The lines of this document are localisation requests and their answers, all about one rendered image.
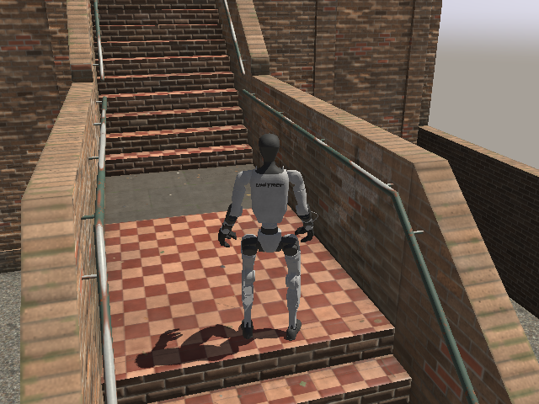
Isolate robot left forearm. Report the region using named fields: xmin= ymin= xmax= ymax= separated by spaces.
xmin=221 ymin=204 xmax=237 ymax=234

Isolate robot right forearm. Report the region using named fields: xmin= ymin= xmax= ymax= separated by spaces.
xmin=300 ymin=203 xmax=313 ymax=231

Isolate robot left hand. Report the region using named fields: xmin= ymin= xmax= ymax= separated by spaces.
xmin=218 ymin=228 xmax=237 ymax=247

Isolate robot left foot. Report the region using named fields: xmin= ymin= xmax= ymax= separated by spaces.
xmin=241 ymin=319 xmax=253 ymax=339

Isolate robot left upper arm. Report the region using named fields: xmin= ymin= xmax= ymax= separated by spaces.
xmin=230 ymin=170 xmax=252 ymax=217

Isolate robot right upper arm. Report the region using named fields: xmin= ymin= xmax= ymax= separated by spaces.
xmin=287 ymin=170 xmax=309 ymax=215

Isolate humanoid robot head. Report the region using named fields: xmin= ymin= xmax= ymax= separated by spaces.
xmin=255 ymin=133 xmax=284 ymax=174

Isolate robot right hand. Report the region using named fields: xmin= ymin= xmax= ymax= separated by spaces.
xmin=295 ymin=226 xmax=314 ymax=242

